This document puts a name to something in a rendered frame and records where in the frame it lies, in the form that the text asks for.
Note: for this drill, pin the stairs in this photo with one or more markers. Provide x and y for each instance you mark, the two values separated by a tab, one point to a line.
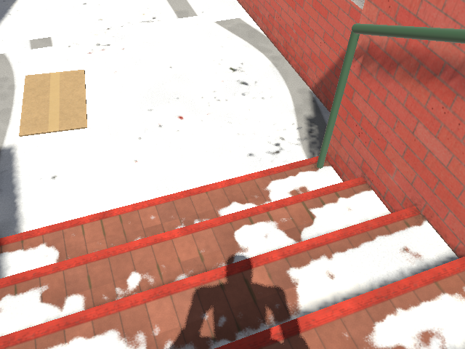
290	257

